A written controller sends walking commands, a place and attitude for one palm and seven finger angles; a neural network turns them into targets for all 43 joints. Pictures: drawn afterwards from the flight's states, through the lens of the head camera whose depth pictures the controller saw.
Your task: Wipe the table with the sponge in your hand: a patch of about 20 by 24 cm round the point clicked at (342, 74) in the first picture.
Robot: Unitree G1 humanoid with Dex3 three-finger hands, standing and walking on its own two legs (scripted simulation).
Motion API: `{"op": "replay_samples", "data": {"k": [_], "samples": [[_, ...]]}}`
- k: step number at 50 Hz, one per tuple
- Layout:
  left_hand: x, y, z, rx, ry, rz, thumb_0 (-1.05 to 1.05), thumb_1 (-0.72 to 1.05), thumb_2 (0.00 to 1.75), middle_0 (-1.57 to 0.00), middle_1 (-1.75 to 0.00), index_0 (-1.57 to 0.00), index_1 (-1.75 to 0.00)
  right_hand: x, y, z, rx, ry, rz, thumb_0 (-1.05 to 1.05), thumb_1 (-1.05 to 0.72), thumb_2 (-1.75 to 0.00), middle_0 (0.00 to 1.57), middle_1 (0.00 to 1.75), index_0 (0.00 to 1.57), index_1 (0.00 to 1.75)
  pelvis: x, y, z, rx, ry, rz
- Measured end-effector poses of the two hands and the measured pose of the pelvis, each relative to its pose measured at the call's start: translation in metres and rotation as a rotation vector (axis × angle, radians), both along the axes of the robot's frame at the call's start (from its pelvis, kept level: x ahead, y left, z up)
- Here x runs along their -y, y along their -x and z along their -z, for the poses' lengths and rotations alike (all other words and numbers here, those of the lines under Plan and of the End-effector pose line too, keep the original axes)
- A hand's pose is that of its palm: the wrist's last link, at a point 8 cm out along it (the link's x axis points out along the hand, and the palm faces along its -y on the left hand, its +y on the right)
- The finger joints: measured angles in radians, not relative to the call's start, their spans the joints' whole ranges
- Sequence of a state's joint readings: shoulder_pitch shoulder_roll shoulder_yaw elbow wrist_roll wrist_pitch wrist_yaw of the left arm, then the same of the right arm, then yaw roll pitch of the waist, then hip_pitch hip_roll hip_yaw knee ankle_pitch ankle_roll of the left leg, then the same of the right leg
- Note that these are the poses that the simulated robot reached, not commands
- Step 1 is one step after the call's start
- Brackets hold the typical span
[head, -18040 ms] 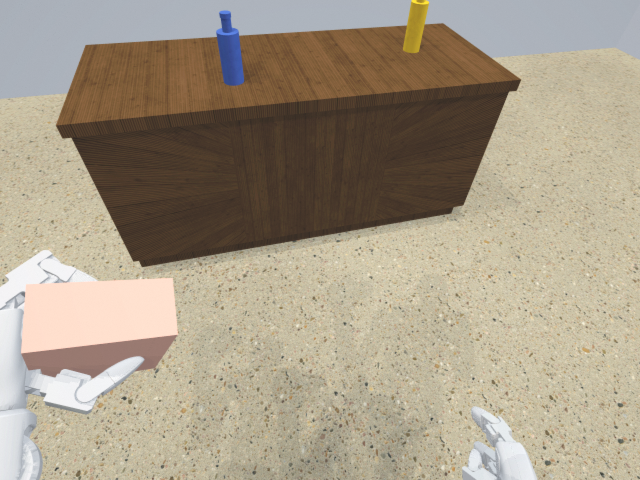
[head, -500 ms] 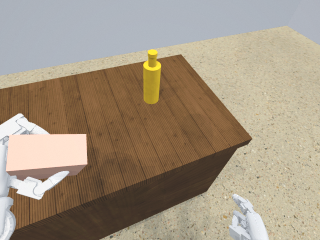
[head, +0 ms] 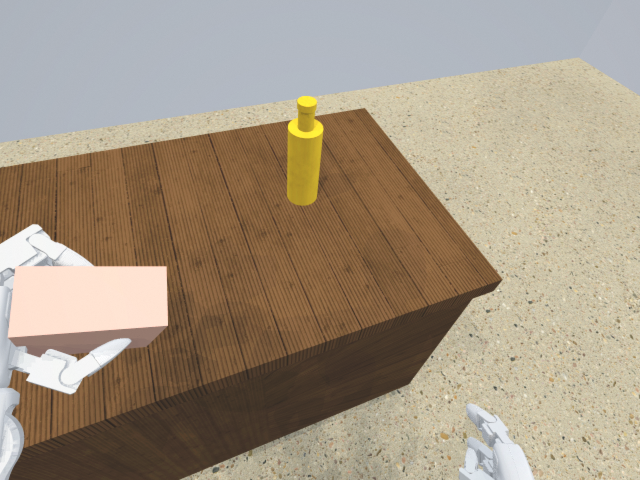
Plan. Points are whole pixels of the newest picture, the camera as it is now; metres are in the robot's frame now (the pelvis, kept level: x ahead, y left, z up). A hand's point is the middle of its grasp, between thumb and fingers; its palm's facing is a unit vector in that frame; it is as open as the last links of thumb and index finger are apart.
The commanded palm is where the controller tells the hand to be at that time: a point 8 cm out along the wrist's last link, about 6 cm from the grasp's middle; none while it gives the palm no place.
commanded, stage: come to a stop and stand still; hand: left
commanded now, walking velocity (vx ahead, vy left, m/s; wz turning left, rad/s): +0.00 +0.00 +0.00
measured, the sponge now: (113, 313) +0.23 +0.23 +0.13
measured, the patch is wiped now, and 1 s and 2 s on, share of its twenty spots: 0.00 0.00 0.00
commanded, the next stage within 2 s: look again from close up in 0.46 s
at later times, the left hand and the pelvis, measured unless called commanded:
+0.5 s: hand (70, 286) +0.23 +0.26 +0.16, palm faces +0.36 -0.86 -0.36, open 9.5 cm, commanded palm +0.18 +0.30 +0.18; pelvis +0.01 +0.02 +0.00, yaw +0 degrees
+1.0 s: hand (43, 277) +0.23 +0.28 +0.18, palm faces +0.37 -0.80 -0.47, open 9.5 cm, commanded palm +0.16 +0.31 +0.17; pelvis +0.01 +0.03 +0.00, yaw +2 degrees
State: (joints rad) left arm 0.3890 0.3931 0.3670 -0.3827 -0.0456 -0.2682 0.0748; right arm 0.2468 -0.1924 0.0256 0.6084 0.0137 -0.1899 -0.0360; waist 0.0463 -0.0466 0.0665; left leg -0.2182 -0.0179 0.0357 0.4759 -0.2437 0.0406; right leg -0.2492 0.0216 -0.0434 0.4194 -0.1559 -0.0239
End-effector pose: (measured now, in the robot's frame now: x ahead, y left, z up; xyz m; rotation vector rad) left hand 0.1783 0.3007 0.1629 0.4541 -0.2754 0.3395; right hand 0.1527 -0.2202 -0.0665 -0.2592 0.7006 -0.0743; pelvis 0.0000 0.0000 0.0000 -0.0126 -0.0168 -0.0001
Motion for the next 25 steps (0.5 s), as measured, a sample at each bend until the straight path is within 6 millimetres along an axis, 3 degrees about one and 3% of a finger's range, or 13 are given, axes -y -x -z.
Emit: {"op": "replay_samples", "data": {"k": [6,11,18,25], "samples": [[0.004,-0.007,-0.016,0.099,0.023,0.003,0.0,-0.45,1.03,-0.82,-1.35,-0.8,-1.35,-0.005,-0.021,-0.009,0.06,0.001,-0.028,0.01,-0.9,-0.9,0.2,0.3,0.2,0.3,-0.005,-0.004,-0.001,0.0,0.003,0.006],[0.01,-0.015,-0.01,0.048,0.022,0.052,0.0,-0.45,1.03,-0.81,-1.35,-0.8,-1.35,-0.012,-0.033,-0.014,0.09,-0.016,-0.018,0.01,-0.9,-0.9,0.2,0.3,0.2,0.3,-0.01,-0.009,-0.002,-0.006,0.004,0.013],[-0.006,-0.019,0.003,-0.025,0.023,0.019,0.0,-0.45,1.03,-0.81,-1.35,-0.8,-1.35,-0.019,-0.034,-0.013,0.055,-0.007,-0.015,0.01,-0.9,-0.9,0.2,0.3,0.2,0.3,-0.013,-0.013,-0.002,-0.011,0.009,0.009],[-0.005,-0.018,-0.01,0.031,0.012,0.038,0.0,-0.45,1.03,-0.81,-1.35,-0.8,-1.35,-0.023,-0.033,-0.01,0.024,0.007,-0.02,0.01,-0.9,-0.9,0.21,0.3,0.2,0.3,-0.019,-0.015,-0.002,-0.007,0.013,0.003]]}}
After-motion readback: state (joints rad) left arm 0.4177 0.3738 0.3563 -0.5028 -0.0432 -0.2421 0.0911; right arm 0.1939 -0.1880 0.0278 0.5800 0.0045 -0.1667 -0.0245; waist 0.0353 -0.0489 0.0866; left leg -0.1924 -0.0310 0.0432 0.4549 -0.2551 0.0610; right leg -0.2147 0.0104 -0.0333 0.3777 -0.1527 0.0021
